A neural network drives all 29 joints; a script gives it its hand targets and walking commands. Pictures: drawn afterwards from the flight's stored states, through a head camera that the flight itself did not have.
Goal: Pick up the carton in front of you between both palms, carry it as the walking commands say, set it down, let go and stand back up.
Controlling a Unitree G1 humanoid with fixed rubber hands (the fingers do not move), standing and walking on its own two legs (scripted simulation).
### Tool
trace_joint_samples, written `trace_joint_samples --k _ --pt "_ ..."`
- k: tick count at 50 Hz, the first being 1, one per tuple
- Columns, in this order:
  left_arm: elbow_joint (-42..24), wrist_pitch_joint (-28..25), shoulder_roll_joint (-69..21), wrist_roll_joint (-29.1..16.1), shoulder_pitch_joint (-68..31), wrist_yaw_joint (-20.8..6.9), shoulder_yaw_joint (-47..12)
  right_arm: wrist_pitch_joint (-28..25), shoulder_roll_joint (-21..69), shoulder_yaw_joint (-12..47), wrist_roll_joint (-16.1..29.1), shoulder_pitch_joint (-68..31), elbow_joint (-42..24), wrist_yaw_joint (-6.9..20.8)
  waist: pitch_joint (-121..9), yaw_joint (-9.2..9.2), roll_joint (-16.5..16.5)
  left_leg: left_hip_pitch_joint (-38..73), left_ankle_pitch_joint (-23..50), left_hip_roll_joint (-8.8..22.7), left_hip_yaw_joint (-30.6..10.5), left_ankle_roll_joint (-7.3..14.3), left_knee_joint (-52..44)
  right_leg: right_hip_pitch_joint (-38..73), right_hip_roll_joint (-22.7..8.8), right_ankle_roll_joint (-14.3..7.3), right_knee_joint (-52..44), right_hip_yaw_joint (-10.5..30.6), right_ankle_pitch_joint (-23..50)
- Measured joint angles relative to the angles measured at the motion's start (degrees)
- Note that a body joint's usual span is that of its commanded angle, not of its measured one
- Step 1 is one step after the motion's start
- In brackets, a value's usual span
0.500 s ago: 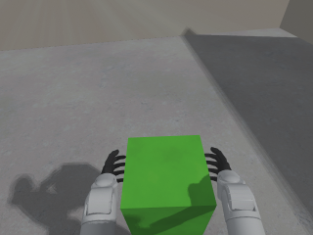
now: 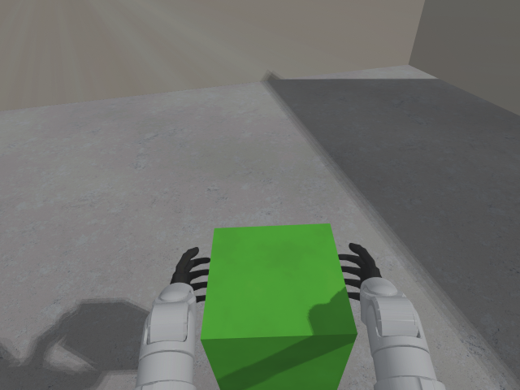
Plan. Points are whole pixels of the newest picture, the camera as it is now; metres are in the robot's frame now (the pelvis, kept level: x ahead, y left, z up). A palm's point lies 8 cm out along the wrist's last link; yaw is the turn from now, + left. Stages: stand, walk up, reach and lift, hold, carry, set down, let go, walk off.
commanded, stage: hold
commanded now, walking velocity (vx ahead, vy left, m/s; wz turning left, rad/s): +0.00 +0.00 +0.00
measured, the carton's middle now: (275, 312) +0.31 +0.00 -0.05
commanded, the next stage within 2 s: set down in 0.18 s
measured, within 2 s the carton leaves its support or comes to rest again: neither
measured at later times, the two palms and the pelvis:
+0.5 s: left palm (184, 282) +0.33 +0.16 +0.02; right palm (352, 277) +0.33 -0.13 +0.02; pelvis +0.01 +0.01 -0.01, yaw +0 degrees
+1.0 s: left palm (200, 315) +0.38 +0.17 -0.18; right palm (328, 306) +0.40 -0.13 -0.18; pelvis -0.02 +0.00 -0.11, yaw +1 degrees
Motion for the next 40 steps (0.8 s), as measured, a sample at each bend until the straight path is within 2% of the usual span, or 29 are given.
trace_joint_samples --k 6,15,21,26,31,36,40 --pt "1.4 0.4 -0.1 0.6 -0.6 0.0 0.4 -0.4 0.4 -2.1 -1.1 -1.5 2.6 0.7 -0.2 -0.06 -0.2 0.3 -0.2 -0.8 0.1 0.7 0.5 0.3 0.0 0.6 0.4 1.7 -0.1" --pt "2.4 -0.4 -0.4 0.2 -1.8 0.3 1.4 -1.0 0.4 -2.2 -1.6 -1.5 2.5 0.7 -0.3 0.15 0.9 0.2 -0.4 -1.7 0.1 1.3 0.2 -0.1 0.1 1.1 0.7 3.6 -0.7" --pt "7.8 -3.4 -2.1 3.1 -6.7 0.4 7.0 -3.7 2.0 -7.6 -4.9 -6.5 7.7 0.9 0.6 0.26 0.7 -1.7 -1.7 -1.7 -0.2 1.2 2.2 -2.2 0.5 0.7 3.2 3.9 -2.3" --pt "12.8 -8.7 -4.0 7.6 -11.7 1.1 13.3 -9.3 3.1 -13.5 -8.6 -11.8 13.5 0.5 2.0 0.94 0.5 -8.1 -3.7 -1.6 -0.4 0.7 6.9 -8.6 1.0 0.5 8.1 3.8 -4.4" --pt "14.6 -17.1 -4.1 8.8 -13.4 1.1 15.4 -18.2 2.8 -15.0 -9.7 -14.4 17.0 0.3 1.7 1.68 0.0 -20.6 -4.8 -1.6 -0.7 0.1 12.0 -21.2 1.5 0.2 13.4 3.7 -5.6" --pt "14.2 -26.7 -2.4 4.5 -13.1 2.0 13.4 -28.2 1.8 -12.2 -5.1 -14.6 17.6 -1.6 1.3 1.77 -0.1 -36.1 -5.2 -1.8 -1.5 -0.7 17.4 -36.7 2.1 0.0 18.7 3.7 -5.9" --pt "13.9 -31.9 -0.7 -0.3 -13.7 2.6 11.4 -32.8 0.2 -8.6 0.2 -15.0 16.7 -3.5 -0.7 1.98 0.2 -48.8 -6.0 -2.2 -2.4 -1.3 22.7 -49.3 2.8 0.2 23.8 4.3 -6.4"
